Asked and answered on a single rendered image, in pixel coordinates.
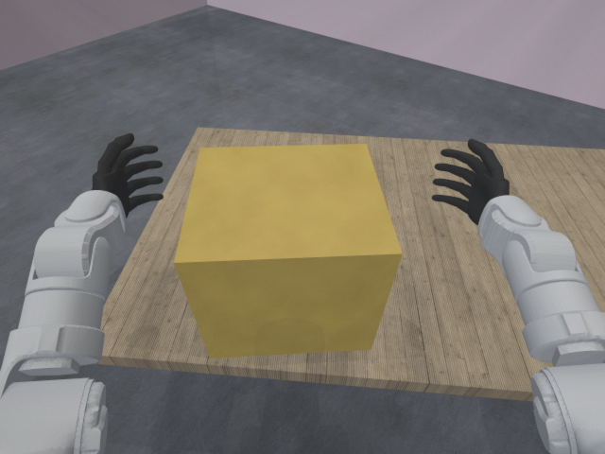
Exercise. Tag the left robot hand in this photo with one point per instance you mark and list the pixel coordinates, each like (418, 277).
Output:
(112, 172)

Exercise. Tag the right robot forearm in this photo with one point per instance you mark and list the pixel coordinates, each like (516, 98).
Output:
(563, 323)

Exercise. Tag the right robot hand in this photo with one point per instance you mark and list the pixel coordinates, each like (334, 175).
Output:
(486, 184)

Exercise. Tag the carton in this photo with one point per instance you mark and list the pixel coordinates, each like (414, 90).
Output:
(286, 250)

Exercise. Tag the left robot forearm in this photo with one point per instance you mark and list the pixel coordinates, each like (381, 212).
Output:
(59, 328)

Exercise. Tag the robot right upper arm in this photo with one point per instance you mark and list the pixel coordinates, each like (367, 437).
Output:
(569, 408)

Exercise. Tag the table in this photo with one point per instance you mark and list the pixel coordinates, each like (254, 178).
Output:
(450, 324)

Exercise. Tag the robot left upper arm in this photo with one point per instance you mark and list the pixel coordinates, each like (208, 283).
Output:
(63, 416)

